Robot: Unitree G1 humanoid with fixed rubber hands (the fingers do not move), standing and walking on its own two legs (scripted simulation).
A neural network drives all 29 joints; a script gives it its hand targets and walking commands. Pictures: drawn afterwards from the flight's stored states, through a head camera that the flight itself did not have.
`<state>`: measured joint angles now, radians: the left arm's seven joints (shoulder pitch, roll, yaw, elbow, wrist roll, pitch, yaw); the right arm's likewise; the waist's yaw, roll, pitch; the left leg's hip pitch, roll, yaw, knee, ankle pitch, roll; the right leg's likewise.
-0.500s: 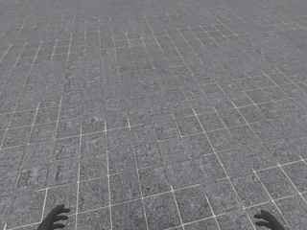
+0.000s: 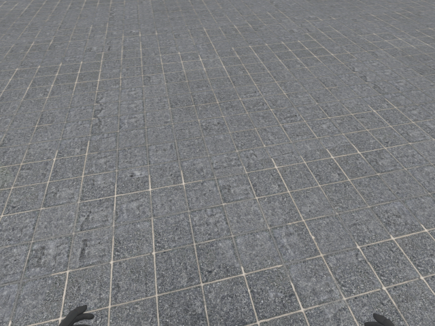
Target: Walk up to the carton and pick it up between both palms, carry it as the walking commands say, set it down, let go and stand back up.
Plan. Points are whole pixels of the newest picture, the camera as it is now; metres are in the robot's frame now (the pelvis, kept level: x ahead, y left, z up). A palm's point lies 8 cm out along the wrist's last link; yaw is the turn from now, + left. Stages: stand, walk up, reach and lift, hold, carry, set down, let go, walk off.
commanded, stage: stand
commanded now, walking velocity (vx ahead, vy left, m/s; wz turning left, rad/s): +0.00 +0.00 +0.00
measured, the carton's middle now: out of the picture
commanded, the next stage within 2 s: walk up in 0.90 s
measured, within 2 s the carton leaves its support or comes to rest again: neither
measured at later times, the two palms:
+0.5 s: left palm out of the picture +0.10 +0.31 -0.10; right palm out of the picture +0.10 -0.31 -0.10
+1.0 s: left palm out of the picture +0.10 +0.31 -0.10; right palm out of the picture +0.11 -0.31 -0.10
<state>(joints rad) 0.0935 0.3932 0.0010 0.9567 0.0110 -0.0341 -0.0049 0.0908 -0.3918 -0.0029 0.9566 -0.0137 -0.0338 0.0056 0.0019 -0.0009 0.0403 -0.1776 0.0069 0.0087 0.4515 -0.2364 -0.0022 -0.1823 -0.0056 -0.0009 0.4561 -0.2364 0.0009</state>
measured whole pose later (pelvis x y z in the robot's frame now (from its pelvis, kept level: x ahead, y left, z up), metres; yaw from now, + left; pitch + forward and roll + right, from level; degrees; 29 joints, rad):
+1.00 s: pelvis +0.01 +0.00 +0.01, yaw +0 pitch -2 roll +0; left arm 0.08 0.40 0.00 1.06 0.01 -0.02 0.00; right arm 0.08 -0.40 -0.01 1.06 -0.01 -0.02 0.00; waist 0.00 0.00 0.04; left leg -0.12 0.01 0.01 0.34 -0.18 0.00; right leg -0.12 0.00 0.00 0.34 -0.18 0.00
